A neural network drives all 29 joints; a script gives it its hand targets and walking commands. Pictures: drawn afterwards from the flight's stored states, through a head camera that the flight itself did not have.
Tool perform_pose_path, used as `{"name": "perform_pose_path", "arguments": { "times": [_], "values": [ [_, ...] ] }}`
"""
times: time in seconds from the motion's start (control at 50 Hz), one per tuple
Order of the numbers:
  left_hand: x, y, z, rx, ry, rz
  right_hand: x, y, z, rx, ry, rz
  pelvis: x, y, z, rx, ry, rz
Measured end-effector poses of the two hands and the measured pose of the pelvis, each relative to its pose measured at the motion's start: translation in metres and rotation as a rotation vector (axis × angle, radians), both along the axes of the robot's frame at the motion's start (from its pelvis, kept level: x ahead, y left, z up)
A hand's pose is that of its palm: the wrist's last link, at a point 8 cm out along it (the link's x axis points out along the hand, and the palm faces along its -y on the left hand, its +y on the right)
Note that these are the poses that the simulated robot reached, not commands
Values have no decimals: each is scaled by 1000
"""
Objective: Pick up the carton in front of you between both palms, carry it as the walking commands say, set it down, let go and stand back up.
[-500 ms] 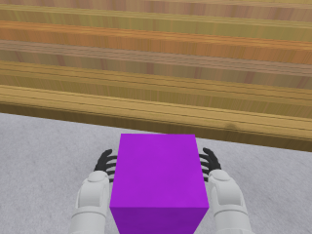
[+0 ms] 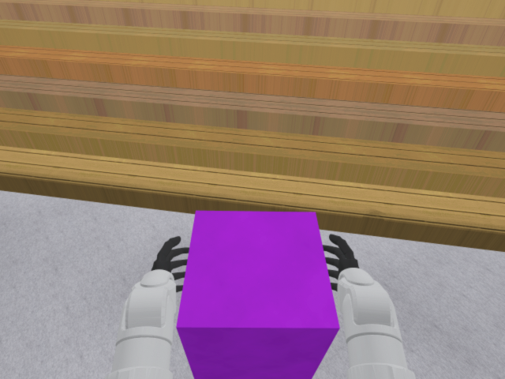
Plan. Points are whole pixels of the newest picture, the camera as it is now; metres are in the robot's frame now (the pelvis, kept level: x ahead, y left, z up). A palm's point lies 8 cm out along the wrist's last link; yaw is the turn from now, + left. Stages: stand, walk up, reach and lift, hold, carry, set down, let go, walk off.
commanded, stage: carry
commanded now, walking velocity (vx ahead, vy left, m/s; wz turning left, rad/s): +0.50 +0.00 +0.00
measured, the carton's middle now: (254, 299) +0.30 +0.00 -0.02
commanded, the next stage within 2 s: none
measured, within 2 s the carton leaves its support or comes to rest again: neither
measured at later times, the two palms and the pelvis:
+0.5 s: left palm (178, 216) +0.39 +0.14 +0.09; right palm (343, 218) +0.40 -0.16 +0.09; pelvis +0.15 -0.01 +0.00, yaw -1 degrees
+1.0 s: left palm (198, 139) +0.68 +0.14 +0.08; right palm (315, 138) +0.69 -0.16 +0.08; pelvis +0.46 -0.02 -0.01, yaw +1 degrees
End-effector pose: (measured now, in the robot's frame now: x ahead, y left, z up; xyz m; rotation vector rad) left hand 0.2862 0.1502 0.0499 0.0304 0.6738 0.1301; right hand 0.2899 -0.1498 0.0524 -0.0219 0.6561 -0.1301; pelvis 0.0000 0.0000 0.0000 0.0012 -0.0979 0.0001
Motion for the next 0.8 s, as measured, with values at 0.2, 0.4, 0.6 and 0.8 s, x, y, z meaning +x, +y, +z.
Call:
{"name": "perform_pose_path", "arguments": {
  "times": [0.2,0.4,0.6,0.8],
  "values": [
    [27,-14,24,-15,-95,24,26,-14,20,39,-94,-17,28,-14,-11,-6,114,-1],
    [73,2,40,-61,-100,93,85,2,42,64,-97,1,102,-9,-12,33,182,9],
    [160,-37,39,-73,-41,27,146,-37,31,109,-42,-101,207,-28,-12,-10,184,-2],
    [247,-31,39,-82,0,162,275,-30,39,105,8,18,319,-48,-1,7,196,47]
  ]
}}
